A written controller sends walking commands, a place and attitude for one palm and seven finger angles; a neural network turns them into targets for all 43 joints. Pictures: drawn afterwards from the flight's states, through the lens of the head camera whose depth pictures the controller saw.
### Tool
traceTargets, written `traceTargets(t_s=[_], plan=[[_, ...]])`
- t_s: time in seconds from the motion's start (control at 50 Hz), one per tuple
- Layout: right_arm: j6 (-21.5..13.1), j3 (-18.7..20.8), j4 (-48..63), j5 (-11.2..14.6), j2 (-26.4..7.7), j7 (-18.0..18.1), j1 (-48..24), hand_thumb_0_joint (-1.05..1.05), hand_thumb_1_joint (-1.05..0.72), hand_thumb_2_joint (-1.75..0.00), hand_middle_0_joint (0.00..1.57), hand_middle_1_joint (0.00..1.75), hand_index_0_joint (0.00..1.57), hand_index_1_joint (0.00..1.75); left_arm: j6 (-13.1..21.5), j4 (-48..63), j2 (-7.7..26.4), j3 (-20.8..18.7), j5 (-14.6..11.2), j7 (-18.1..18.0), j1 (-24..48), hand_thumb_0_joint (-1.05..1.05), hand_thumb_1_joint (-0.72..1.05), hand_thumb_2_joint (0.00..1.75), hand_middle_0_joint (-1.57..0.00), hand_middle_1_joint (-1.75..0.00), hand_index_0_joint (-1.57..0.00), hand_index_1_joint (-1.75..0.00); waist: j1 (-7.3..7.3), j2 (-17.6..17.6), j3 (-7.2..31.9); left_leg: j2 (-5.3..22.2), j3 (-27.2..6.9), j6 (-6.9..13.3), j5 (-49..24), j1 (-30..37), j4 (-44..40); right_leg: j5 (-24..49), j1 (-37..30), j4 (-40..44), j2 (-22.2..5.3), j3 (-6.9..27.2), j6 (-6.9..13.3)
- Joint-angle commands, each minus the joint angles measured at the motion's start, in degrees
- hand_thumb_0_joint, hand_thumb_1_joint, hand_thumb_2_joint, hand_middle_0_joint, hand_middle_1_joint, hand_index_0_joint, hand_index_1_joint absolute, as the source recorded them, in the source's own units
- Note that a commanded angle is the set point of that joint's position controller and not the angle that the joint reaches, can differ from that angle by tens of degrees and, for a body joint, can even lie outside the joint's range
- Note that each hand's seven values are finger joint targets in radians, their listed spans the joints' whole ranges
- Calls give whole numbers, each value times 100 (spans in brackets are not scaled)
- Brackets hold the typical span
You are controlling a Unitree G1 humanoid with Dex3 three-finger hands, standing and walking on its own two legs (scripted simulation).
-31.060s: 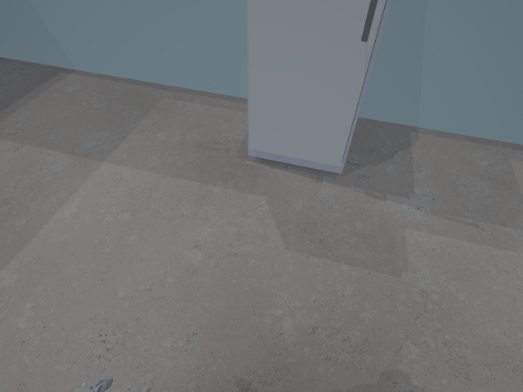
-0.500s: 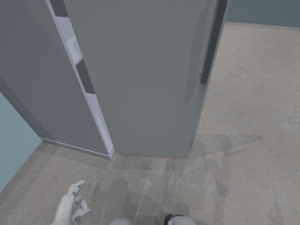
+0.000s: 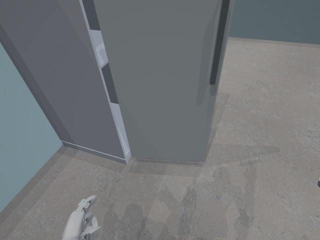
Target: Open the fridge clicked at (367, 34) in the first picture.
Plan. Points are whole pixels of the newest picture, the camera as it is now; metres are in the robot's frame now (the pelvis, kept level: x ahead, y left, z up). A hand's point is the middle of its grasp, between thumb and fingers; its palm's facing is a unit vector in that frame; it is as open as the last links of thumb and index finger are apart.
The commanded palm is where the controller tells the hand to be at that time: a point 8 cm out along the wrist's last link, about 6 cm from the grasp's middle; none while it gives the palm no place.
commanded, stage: stop stepping back and stand still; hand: right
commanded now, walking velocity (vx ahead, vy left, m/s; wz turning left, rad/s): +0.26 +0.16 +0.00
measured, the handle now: (218, 40) +0.78 -0.18 +0.18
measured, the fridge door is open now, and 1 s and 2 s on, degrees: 76 76 76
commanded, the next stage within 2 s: let the arm hang, fingers relaxed in 1.84 s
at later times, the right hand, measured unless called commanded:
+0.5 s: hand out of the picture +0.16 -0.26 +0.16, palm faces +0.42 +0.83 -0.36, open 7.4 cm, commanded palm +0.10 -0.31 +0.18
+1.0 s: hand out of the picture +0.21 -0.30 +0.15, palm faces +0.40 +0.81 -0.42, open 7.4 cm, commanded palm +0.14 -0.33 +0.18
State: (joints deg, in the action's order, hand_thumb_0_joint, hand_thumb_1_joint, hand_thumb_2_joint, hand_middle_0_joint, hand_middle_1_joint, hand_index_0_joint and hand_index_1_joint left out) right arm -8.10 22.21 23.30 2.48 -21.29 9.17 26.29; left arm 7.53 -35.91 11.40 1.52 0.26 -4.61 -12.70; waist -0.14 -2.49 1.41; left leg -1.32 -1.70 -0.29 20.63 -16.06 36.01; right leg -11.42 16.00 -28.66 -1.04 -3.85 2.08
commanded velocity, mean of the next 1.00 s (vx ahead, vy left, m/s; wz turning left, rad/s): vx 0.09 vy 0.01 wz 0.00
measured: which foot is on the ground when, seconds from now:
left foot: up 0.00-0.18, down 0.20-1.00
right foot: down 0.00-0.18, up 0.20-0.48, down 0.50-1.00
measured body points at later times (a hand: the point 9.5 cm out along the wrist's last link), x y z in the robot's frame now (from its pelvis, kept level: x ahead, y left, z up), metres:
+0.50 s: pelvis -0.04 -0.01 -0.01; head -0.07 -0.03 +0.44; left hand +0.06 +0.26 -0.09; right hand +0.13 -0.30 +0.18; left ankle -0.05 +0.08 -0.74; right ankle +0.00 -0.14 -0.73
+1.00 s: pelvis -0.01 -0.04 +0.00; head +0.01 -0.05 +0.45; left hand +0.18 +0.19 -0.08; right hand +0.18 -0.34 +0.17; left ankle -0.04 +0.08 -0.74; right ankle +0.01 -0.14 -0.74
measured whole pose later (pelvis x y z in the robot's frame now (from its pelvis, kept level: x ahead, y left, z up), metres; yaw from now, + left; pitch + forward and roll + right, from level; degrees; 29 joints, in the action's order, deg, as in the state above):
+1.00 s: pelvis -0.01 -0.04 +0.00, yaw +1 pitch +0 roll +1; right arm -8.8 21.5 26.3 2.7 -22.1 8.7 28.7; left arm 5.8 -35.0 10.7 1.4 -0.5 -3.9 -9.4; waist 1.0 -0.8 -2.0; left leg -0.4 2.6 0.3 17.0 -9.6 26.9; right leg -14.9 14.7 -29.8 -1.9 -5.3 1.3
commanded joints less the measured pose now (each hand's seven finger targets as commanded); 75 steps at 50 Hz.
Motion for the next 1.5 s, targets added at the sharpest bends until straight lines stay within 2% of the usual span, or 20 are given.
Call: traceTargets(t_s=[0.0, 0.04, 0.12, 0.14, 0.16, 0.18, 0.2, 0.26, 0.44, 0.46, 0.5, 0.52, 0.56, 0.62, 0.7, 0.78, 0.84, 0.92, 1.02, 1.48], plan=[[-529, 505, 2088, -83, -1041, 127, -217, 0, -90, -90, 20, 30, 20, 30, 405, 900, 756, -323, 37, 26, 743, 0, 90, 90, -20, -30, -20, -30, 72, 1710, 1, -250, 520, 113, 439, 26, 898, -3297, 498, 2540, -1338, 1540, 135], [-434, 558, 1829, -51, -1087, 173, 13, 0, -90, -90, 20, 30, 20, 30, 398, 883, 756, -343, 16, 8, 631, 0, 90, 90, -20, -30, -20, -30, 42, 1236, 94, -270, 804, 114, 552, 211, 70, -2691, 152, 2270, -1213, 1162, 109], [-244, 648, 1341, -43, -1157, 188, 253, 0, -90, -90, 20, 30, 20, 30, 180, 884, 777, -406, 62, -69, 589, 0, 90, 90, -20, -30, -20, -30, 28, 1391, 256, -212, 889, 434, 513, 1367, -1303, -2558, 615, 1174, -751, 506, -170], [-217, 632, 1291, -61, -1146, 168, 240, 0, -90, -90, 20, 30, 20, 30, 87, 876, 721, -430, 73, -54, 550, 0, 90, 90, -20, -30, -20, -30, 44, 829, 331, 298, 173, 779, 723, 1617, -1526, -2375, 1153, 16, -521, 216, -179], [-219, 742, 1277, -81, -1331, 157, 122, 0, -90, -90, 20, 30, 20, 30, -16, 890, 650, -463, 80, -32, 527, 0, 90, 90, -20, -30, -20, -30, 47, -454, 202, 1401, -1692, 1291, 1696, 1414, -2275, -1900, 1887, -1709, -147, -88, -225], [-280, 766, 1415, -5, -1430, 156, -229, 0, -90, -90, 20, 30, 20, 30, -4, 833, 698, -435, 46, -44, 652, 0, 90, 90, -20, -30, -20, -30, 131, -974, -285, 2211, -2652, 1638, 1843, 851, -2901, -1608, 2457, -3044, -36, 81, -305], [-458, 930, 1485, 36, -1543, 139, -466, 0, -90, -90, 20, 30, 20, 30, 47, 669, 762, -427, 110, -27, 571, 0, 90, 90, -20, -30, -20, -30, -38, -472, -308, 2034, -2023, 1524, 836, 703, -2711, -1174, 2394, -3509, -208, 273, -373], [-453, 676, 857, 22, -1126, 71, -73, 0, -90, -90, 20, 30, 20, 30, 13, 648, 717, -450, -39, 27, 468, 0, 90, 90, -20, -30, -20, -30, -71, -434, -143, 1581, -1351, 1156, 1570, 470, -2616, -777, 2112, -3219, -360, 288, -341], [-669, 682, 1671, -40, -1342, 177, -433, 0, -90, -90, 20, 30, 20, 30, 275, 662, 739, -393, 28, -167, 505, 0, 90, 90, -20, -30, -20, -30, -22, 241, -237, 1241, -438, 850, 1274, -292, -1819, -804, -361, -254, -166, -324, -74], [-680, 676, 1755, -9, -1301, 162, -426, 0, -90, -90, 20, 30, 20, 30, 303, 707, 812, -413, 32, -171, 466, 0, 90, 90, -20, -30, -20, -30, -48, 676, -236, 998, -292, 656, 1038, -430, -1213, -1026, -615, 217, -340, 98, 47], [-717, 841, 1883, -12, -1321, 193, -318, 0, -90, -90, 20, 30, 20, 30, 294, 800, 964, -415, 20, -138, 544, 0, 90, 90, -20, -30, -20, -30, 39, 2062, -181, 94, 451, 123, 650, -1008, 284, -1259, -809, 1258, -1638, 2204, 600], [-730, 915, 1808, 4, -1399, 195, -265, 0, -90, -90, 20, 30, 20, 30, 287, 897, 891, -434, 7, -127, 549, 0, 90, 90, -20, -30, -20, -30, 43, 1866, -175, 48, 377, 57, 773, -948, 694, -750, -699, 1429, -1817, 2495, 693], [-686, 1053, 1620, -30, -1431, 149, -38, 0, -90, -90, 20, 30, 20, 30, 314, 695, 772, -393, 33, -82, 542, 0, 90, 90, -20, -30, -20, -30, 51, 1627, -154, 206, 270, 52, 791, -176, 434, -1675, 166, 1542, -1518, 1797, 583], [-644, 911, 1484, -40, -1207, 139, 156, 0, -90, -90, 20, 30, 20, 30, 403, 691, 769, -361, -58, -2, 493, 0, 90, 90, -20, -30, -20, -30, 31, 1114, 2, 233, 351, 45, -496, 685, -1097, -1084, 357, 690, -935, 687, 219], [-550, 704, 1209, 68, -1033, 93, 337, 0, -90, -90, 20, 30, 20, 30, 307, 637, 700, -421, -77, 121, 436, 0, 90, 90, -20, -30, -20, -30, -74, -709, 103, 1240, -1208, 555, -893, 350, -1812, -514, 265, -645, -234, 182, -169], [-559, 674, 1249, 43, -1063, 88, 106, 0, -90, -90, 20, 30, 20, 30, 213, 683, 708, -363, -85, 82, 527, 0, 90, 90, -20, -30, -20, -30, -44, -45, 451, 916, -448, 271, -2837, 795, -1163, 873, -288, -9, -374, 273, -122], [-542, 716, 1400, 6, -1182, 67, 20, 0, -90, -90, 20, 30, 20, 30, 145, 787, 666, -304, -85, 16, 655, 0, 90, 90, -20, -30, -20, -30, 34, 525, 537, 522, 22, 21, -2733, 654, -960, 2147, -779, 174, -695, 477, -11], [-566, 664, 1904, -4, -1202, 80, -209, 0, -90, -90, 20, 30, 20, 30, 131, 923, 665, -301, -92, -1, 720, 0, 90, 90, -20, -30, -20, -30, 83, 985, 647, 426, 92, 33, -2475, 818, -1020, 2240, -799, 260, -695, 461, -29], [-545, 805, 1901, 43, -1174, 111, 511, 0, -90, -90, 20, 30, 20, 30, 99, 1003, 665, -324, -88, 40, 647, 0, 90, 90, -20, -30, -20, -30, 84, 894, 918, 422, 137, 67, -2714, 1069, -1034, 2477, -778, 230, -648, 435, -113], [-576, 659, 1423, -2, -1075, 151, 155, 0, -90, -90, 20, 30, 20, 30, 106, 908, 697, -311, -36, -24, 726, 0, 90, 90, -20, -30, -20, -30, 60, 792, 226, 418, 17, 74, -907, 645, -1658, -600, -46, 941, -504, 568, -95]])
